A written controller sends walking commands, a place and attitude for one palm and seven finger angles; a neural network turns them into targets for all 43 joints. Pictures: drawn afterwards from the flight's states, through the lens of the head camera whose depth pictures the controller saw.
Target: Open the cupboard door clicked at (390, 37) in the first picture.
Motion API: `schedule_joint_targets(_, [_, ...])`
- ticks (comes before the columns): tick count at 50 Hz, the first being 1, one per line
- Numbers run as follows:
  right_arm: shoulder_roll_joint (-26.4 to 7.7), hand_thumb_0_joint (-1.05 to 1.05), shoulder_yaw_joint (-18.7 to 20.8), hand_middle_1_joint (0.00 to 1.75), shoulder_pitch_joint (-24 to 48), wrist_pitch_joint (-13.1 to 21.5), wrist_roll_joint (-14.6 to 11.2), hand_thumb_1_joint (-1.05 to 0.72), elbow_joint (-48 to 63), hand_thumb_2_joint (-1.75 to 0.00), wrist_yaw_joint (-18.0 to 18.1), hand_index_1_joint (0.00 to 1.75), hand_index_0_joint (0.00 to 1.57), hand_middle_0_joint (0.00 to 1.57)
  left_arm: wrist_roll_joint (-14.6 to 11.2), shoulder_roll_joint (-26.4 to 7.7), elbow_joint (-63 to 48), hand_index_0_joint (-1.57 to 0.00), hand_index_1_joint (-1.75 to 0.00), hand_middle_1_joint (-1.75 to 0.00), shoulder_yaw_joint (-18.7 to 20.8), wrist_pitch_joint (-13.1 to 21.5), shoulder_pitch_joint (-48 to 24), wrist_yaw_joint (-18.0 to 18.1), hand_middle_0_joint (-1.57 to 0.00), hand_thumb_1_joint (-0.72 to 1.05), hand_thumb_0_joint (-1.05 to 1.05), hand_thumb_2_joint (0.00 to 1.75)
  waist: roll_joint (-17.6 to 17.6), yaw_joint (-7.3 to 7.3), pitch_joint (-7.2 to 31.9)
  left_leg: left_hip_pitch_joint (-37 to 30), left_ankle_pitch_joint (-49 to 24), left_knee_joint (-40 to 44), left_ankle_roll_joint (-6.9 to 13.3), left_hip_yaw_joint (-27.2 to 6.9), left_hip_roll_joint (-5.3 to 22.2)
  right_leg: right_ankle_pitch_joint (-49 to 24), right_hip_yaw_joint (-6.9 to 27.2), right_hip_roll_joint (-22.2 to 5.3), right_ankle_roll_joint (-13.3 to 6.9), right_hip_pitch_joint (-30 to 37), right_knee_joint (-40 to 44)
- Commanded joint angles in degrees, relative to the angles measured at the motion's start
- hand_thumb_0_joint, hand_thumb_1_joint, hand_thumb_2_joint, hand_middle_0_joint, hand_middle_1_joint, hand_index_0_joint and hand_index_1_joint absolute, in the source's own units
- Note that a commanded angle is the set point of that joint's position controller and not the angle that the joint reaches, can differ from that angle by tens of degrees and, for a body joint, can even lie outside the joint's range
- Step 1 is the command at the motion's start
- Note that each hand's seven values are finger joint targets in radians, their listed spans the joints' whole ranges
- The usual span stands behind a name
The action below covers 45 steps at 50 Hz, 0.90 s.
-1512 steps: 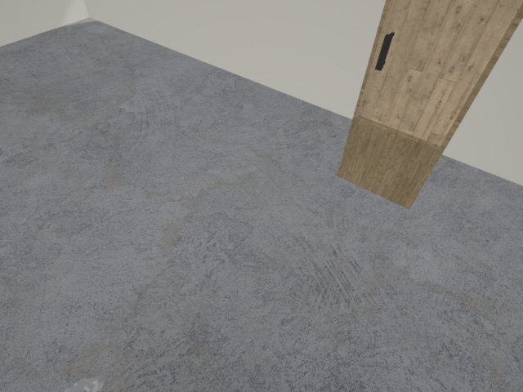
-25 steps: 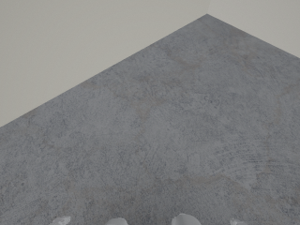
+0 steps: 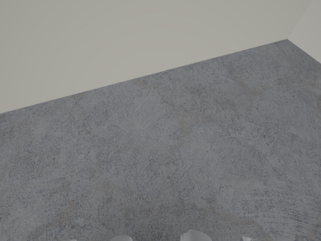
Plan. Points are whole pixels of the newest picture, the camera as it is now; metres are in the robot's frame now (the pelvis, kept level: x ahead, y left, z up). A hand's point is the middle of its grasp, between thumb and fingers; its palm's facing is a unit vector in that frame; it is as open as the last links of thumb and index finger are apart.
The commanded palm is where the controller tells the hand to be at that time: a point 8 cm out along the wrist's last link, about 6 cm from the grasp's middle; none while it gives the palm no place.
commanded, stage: turn to face it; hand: left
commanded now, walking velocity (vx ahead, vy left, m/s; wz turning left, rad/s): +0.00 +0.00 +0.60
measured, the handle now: out of the picture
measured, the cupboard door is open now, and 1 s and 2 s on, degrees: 46 46 46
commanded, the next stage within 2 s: none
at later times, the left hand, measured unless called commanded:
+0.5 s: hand out of the picture +0.01 +0.18 -0.17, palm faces +0.31 -0.93 -0.21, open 7.4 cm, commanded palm none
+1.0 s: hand out of the picture -0.01 +0.16 -0.15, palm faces +0.59 -0.77 -0.25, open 7.4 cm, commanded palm none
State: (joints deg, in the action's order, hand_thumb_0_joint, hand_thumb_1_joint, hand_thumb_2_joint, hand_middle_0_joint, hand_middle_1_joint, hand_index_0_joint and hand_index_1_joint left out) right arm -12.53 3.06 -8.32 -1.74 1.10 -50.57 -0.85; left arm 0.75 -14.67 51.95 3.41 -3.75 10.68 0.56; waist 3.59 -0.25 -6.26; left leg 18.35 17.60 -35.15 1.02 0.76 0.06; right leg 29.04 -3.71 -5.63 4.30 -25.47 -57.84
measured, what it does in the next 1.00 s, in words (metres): steps on the spot, turning left: right foot, then left foot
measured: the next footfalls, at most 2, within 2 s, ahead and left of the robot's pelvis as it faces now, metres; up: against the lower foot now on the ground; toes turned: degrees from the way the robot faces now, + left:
right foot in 0.20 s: +0.06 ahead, -0.16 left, +0.00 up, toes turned +6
left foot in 0.50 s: +0.01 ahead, +0.10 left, +0.00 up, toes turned +22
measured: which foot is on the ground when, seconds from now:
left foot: down 0.00-0.20, up 0.22-0.48, down 0.50-0.80, up 0.82-1.00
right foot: up 0.00-0.18, down 0.20-0.50, up 0.52-0.78, down 0.80-1.00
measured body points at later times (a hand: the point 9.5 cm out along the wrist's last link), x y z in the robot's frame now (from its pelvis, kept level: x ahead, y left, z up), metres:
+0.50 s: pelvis +0.01 -0.03 +0.00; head +0.06 +0.00 +0.44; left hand -0.01 +0.23 -0.15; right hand +0.19 -0.25 -0.13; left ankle -0.03 +0.08 -0.73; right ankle +0.03 -0.16 -0.73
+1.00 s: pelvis +0.04 -0.05 +0.01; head +0.08 -0.02 +0.46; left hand -0.04 +0.20 -0.13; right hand +0.27 -0.21 -0.13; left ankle -0.04 +0.04 -0.68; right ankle +0.09 -0.16 -0.73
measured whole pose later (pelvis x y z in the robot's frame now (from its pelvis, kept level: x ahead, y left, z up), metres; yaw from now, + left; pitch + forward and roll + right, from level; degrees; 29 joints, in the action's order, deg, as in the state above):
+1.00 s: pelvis +0.04 -0.05 +0.01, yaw +38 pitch +0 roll +2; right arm -13.9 4.5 -7.5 -4.6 0.4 -52.1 -2.0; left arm 1.4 -12.5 49.3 2.1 -0.8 11.0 0.9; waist 1.9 -0.8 -6.7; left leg 24.0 27.8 -52.0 -3.1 3.0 0.4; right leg 18.0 -7.7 -6.7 0.8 -12.2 -30.6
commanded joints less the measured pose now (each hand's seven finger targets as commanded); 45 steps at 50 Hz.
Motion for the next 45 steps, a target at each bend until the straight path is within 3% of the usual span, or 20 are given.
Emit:
schedule_joint_targets(1, [-12.6,0.0,3.1,0.3,-2.4,0.9,0.5,-0.9,2.8,-0.9,1.9,0.3,0.2,0.2,-0.1,-4.1,-6.5,-0.2,-0.3,-0.3,1.5,1.9,-2.9,0.0,-0.2,0.9,0.0,0.9,-13.2,-1.32,9.6,-10.5,-29.9,12.5,7.9,-14.8,13.4,-2.6,3.0,1.3,0.4,-3.9,0.6])
schedule_joint_targets(5, [-13.2,0.0,3.6,0.3,-0.7,0.1,0.7,-0.9,3.2,-0.9,1.6,0.3,0.2,0.2,-0.3,-3.8,-6.3,-0.2,-0.3,-0.3,1.4,1.9,-1.3,0.0,-0.2,0.9,0.0,0.9,-13.8,-0.5,8.4,-3.2,-19.0,13.4,7.0,-17.3,11.7,-4.2,1.3,4.3,-0.5,6.0,13.2])
schedule_joint_targets(8, [-11.9,0.0,3.7,0.3,2.2,-0.4,0.0,-0.9,4.4,-0.9,1.2,0.3,0.2,0.2,-0.1,-5.7,-5.1,-0.2,-0.3,-0.3,2.1,2.7,4.8,0.3,-0.2,0.9,0.0,0.9,-10.5,2.68,8.3,5.8,-9.1,8.4,3.5,-16.5,7.3,-13.4,2.0,4.2,-1.5,19.5,30.8])
schedule_joint_targets(10, [-6.3,0.0,2.9,0.3,2.4,-0.4,-0.5,-0.9,6.7,-0.9,0.4,0.3,0.2,0.2,1.2,-13.8,-5.7,-0.2,-0.3,-0.3,3.5,3.5,6.1,1.0,-0.2,0.9,0.0,0.9,14.8,4.12,7.9,17.0,16.4,-17.3,-3.3,-2.1,-4.3,-9.8,26.5,-20.8,-11.3,21.8,46.2])
schedule_joint_targets(11, [-7.9,0.0,3.1,0.3,1.5,-0.6,0.0,-0.9,6.7,-0.9,0.0,0.3,0.2,0.2,0.7,-13.0,-6.8,-0.2,-0.3,-0.3,2.9,3.4,4.1,1.0,-0.2,0.9,0.0,0.9,11.0,2.91,7.4,14.6,16.0,-27.6,-2.5,-4.0,-1.1,-8.0,24.0,-21.4,-14.3,14.9,45.3])
schedule_joint_targets(15, [-5.5,0.0,2.6,0.3,2.0,-1.6,-0.2,-0.9,4.1,-0.9,-0.8,0.3,0.2,0.2,0.7,-7.3,-7.7,-0.2,-0.3,-0.3,1.5,3.7,-1.1,1.2,-0.2,0.9,0.0,0.9,9.6,-0.11,5.2,11.7,9.5,-28.1,-4.3,-0.3,1.8,-29.7,6.7,-12.6,-11.3,13.9,39.3])
schedule_joint_targets(19, [-3.7,0.0,1.6,0.3,4.4,-0.9,-0.7,-0.9,4.7,-0.9,-1.2,0.3,0.2,0.2,1.0,-10.3,-5.7,-0.2,-0.3,-0.3,2.4,3.9,3.2,1.2,-0.2,0.9,0.0,0.9,7.3,2.34,7.5,6.5,10.1,-10.4,-4.4,4.0,0.6,-39.6,4.0,-14.2,-11.2,20.3,34.5])
schedule_joint_targets(22, [-4.8,0.0,1.5,0.3,1.1,-0.4,-0.6,-0.9,3.8,-0.9,-0.9,0.3,0.2,0.2,0.4,-11.1,-4.8,-0.2,-0.3,-0.3,2.7,3.6,3.8,0.7,-0.2,0.9,0.0,0.9,6.8,0.75,9.3,-2.6,0.4,3.3,-3.5,5.5,-0.7,-39.4,0.5,-13.1,-7.5,18.4,28.1])
schedule_joint_targets(23, [-6.5,0.0,2.0,0.3,-1.1,-0.1,-0.5,-0.9,3.3,-0.9,-0.9,0.3,0.2,0.2,0.1,-10.2,-5.0,-0.2,-0.3,-0.3,2.6,3.4,3.0,0.5,-0.2,0.9,0.0,0.9,2.9,-0.72,10.1,-8.7,-6.5,9.6,-2.5,2.7,0.9,-35.2,-1.3,-12.0,-5.1,14.0,22.9])
schedule_joint_targets(24, [-12.4,0.0,3.3,0.3,-4.7,0.5,0.0,-0.9,3.3,-0.9,-0.6,0.3,0.2,0.2,-0.3,-7.4,-6.8,-0.2,-0.3,-0.3,2.5,2.9,3.1,0.3,-0.2,0.9,0.0,0.9,-11.2,-2.63,12.8,-17.6,-21.1,12.6,3.0,-13.4,13.2,-17.9,-5.7,-6.4,-0.7,1.9,11.5])
schedule_joint_targets(25, [-17.5,0.0,4.5,0.3,-9.2,0.3,0.3,-0.9,2.5,-0.9,0.1,0.3,0.2,0.2,-0.3,-4.4,-9.4,-0.2,-0.3,-0.3,1.2,2.7,-0.9,0.2,-0.2,0.9,0.0,0.9,-21.1,-5.29,12.2,-19.9,-39.4,14.2,11.9,-27.6,24.7,10.4,-3.3,-0.7,1.5,-8.8,0.2])
schedule_joint_targets(26, [-17.9,0.0,4.5,0.3,-10.8,0.2,0.5,-0.9,1.6,-0.9,0.6,0.3,0.2,0.2,0.3,-6.1,-10.3,-0.2,-0.3,-0.3,1.4,2.2,-3.7,0.5,-0.2,0.9,0.0,0.9,-13.6,-6.03,12.1,-16.4,-29.5,13.6,13.8,-26.9,24.5,8.7,1.7,-0.8,0.5,-9.0,-5.8])
schedule_joint_targets(28, [-14.3,0.0,3.7,0.3,-5.5,0.8,0.5,-0.9,2.6,-0.9,1.7,0.3,0.2,0.2,0.1,-5.3,-8.5,-0.2,-0.3,-0.3,1.6,2.2,-4.5,0.5,-0.2,0.9,0.0,0.9,-17.6,-3.32,10.4,-12.6,-28.4,12.9,10.5,-21.4,17.6,1.4,4.4,-0.8,0.4,-9.7,-7.7])
schedule_joint_targets(30, [-12.3,0.0,3.0,0.3,-2.9,1.0,0.5,-0.9,3.0,-0.9,2.0,0.3,0.2,0.2,0.0,-4.5,-7.0,-0.2,-0.3,-0.3,1.5,2.0,-3.2,0.1,-0.2,0.9,0.0,0.9,-13.7,-1.63,10.1,-12.1,-33.5,11.6,8.3,-16.4,13.9,-1.7,3.7,0.5,0.5,-6.3,-3.4])
schedule_joint_targets(37, [-12.7,0.0,3.7,0.3,1.3,-0.1,0.2,-0.9,4.0,-0.9,1.5,0.3,0.2,0.2,-0.4,-4.5,-5.9,-0.2,-0.3,-0.3,1.7,2.6,2.3,0.2,-0.2,0.9,0.0,0.9,-12.3,1.39,10.1,-0.2,-21.2,8.6,5.1,-17.6,9.2,-11.2,0.6,5.6,-0.8,15.2,24.7])
schedule_joint_targets(38, [-11.4,0.0,3.5,0.3,2.5,-0.2,-0.2,-0.9,4.6,-0.9,1.3,0.3,0.2,0.2,-0.1,-6.6,-5.6,-0.2,-0.3,-0.3,2.2,3.1,5.0,0.5,-0.2,0.9,0.0,0.9,-8.5,3.1,10.0,5.0,-13.9,4.9,2.7,-15.9,6.2,-14.8,3.5,2.9,-1.4,21.6,33.2])
schedule_joint_targets(39, [-7.7,0.0,3.1,0.3,2.1,-0.3,-0.7,-0.9,5.6,-0.9,0.8,0.3,0.2,0.2,0.8,-11.2,-5.4,-0.2,-0.3,-0.3,3.3,3.6,6.6,1.0,-0.2,0.9,0.0,0.9,5.8,3.78,10.2,15.0,2.1,-6.0,-1.4,-8.3,-0.8,-13.8,18.0,-10.7,-5.8,27.7,41.0])
schedule_joint_targets(40, [-7.2,0.0,2.9,0.3,2.6,-0.2,-0.5,-0.9,6.7,-0.9,0.4,0.3,0.2,0.2,1.0,-14.1,-6.0,-0.2,-0.3,-0.3,3.3,3.6,6.0,1.0,-0.2,0.9,0.0,0.9,13.3,4.13,9.0,15.4,18.1,-20.7,-3.2,-2.5,-3.6,-17.0,25.6,-22.2,-12.6,22.0,44.1])
schedule_joint_targets(42, [-7.6,0.0,3.3,0.3,3.2,-0.9,-0.1,-0.9,5.1,-0.9,0.2,0.3,0.2,0.2,0.6,-9.7,-6.6,-0.2,-0.3,-0.3,2.3,3.8,2.2,1.4,-0.2,0.9,0.0,0.9,11.0,1.66,5.9,16.0,14.0,-33.9,-3.2,-4.3,0.6,-25.9,19.0,-17.5,-14.0,17.0,40.5])
schedule_joint_targets(45, [-5.0,0.0,2.3,0.3,3.1,-1.4,-0.4,-0.9,4.2,-0.9,-0.7,0.3,0.2,0.2,0.8,-7.7,-7.4,-0.2,-0.3,-0.3,1.7,3.8,-0.2,1.3,-0.2,0.9,0.0,0.9,9.6,0.49,5.6,10.8,11.0,-25.5,-4.4,0.0,1.6,-36.7,5.5,-13.0,-11.5,16.2,37.5])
